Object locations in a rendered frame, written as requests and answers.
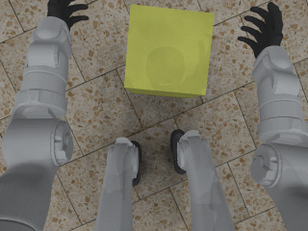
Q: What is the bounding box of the left robot forearm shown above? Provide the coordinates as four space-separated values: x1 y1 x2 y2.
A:
1 16 73 162

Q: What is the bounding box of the robot right foot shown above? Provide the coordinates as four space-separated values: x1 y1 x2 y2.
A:
170 129 186 174

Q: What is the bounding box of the left robot hand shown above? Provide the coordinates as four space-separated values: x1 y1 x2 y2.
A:
47 0 89 31

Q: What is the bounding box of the right robot hand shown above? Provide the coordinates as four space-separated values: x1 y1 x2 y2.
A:
238 2 284 59

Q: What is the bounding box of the robot right thigh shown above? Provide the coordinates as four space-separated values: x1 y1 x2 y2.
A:
177 136 236 231

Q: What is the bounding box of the right robot forearm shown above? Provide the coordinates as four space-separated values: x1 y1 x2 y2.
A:
252 45 308 147

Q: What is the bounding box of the carton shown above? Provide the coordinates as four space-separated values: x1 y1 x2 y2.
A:
124 4 215 98

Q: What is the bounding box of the right robot upper arm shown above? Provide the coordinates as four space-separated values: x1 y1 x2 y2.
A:
250 142 308 231

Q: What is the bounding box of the left robot upper arm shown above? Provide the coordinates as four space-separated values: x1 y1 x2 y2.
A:
0 118 74 231

